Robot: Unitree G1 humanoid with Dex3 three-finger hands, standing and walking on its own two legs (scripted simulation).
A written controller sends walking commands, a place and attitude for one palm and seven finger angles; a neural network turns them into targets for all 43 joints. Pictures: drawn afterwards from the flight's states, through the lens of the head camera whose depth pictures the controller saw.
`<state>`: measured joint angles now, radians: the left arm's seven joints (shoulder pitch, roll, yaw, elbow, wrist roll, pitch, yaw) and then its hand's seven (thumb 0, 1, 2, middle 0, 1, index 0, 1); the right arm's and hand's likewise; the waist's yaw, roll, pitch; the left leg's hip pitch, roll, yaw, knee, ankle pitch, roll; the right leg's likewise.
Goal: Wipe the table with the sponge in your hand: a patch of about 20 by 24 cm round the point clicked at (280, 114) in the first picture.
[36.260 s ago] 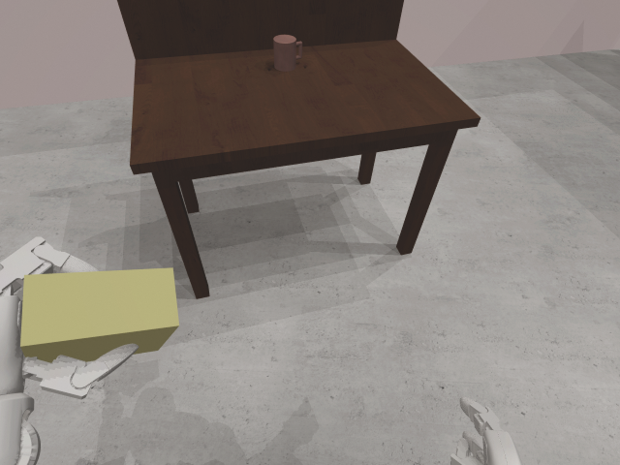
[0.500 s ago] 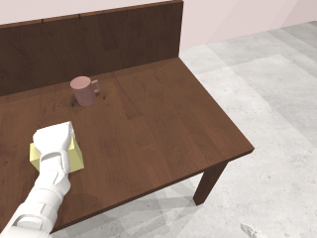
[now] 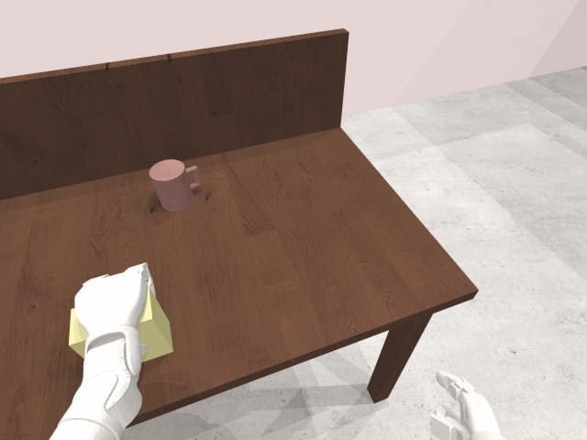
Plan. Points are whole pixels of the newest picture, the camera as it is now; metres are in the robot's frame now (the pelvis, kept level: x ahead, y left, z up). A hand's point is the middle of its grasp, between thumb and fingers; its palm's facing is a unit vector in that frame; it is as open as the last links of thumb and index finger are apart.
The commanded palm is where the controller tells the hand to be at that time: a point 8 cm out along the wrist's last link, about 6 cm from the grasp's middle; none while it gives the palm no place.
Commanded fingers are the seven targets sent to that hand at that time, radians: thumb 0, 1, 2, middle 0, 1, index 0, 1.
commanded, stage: wipe back along the middle lane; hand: left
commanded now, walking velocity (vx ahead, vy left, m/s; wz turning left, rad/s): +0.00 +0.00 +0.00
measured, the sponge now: (130, 337) +0.27 +0.30 -0.05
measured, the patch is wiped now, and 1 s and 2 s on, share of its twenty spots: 0.50 0.65 0.65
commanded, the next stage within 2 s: slide across to the third lane in 1.24 s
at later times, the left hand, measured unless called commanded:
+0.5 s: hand (134, 341) +0.24 +0.26 +0.00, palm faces -0.03 -0.04 -1.00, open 9.8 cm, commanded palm +0.20 +0.23 +0.03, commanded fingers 0.00 0.10 1.30 -1.20 -1.60 -1.20 -1.60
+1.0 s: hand (135, 340) +0.24 +0.26 +0.00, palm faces -0.05 -0.04 -1.00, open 9.8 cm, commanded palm +0.20 +0.24 +0.03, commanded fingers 0.00 0.10 1.30 -1.20 -1.60 -1.20 -1.60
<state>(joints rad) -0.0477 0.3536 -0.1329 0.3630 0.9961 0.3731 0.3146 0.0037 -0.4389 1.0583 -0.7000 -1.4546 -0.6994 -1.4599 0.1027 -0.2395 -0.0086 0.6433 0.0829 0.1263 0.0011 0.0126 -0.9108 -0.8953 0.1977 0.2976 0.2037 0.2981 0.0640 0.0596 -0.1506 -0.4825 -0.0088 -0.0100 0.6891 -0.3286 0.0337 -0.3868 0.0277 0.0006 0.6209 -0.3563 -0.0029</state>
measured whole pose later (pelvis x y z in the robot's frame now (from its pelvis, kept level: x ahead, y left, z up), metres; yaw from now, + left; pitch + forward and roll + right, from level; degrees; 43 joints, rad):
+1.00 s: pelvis -0.01 -0.02 +0.00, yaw +0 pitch +6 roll -1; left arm 0.01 0.33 -0.14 0.33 1.00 0.38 0.31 0.01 -0.45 1.06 -0.72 -1.44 -0.72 -1.44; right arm 0.10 -0.25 -0.02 0.66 0.08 0.12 -0.03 0.01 -0.91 -0.90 0.20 0.30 0.20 0.30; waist 0.08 0.07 -0.14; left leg -0.48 0.00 -0.01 0.69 -0.31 0.01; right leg -0.40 0.04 0.00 0.66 -0.36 -0.03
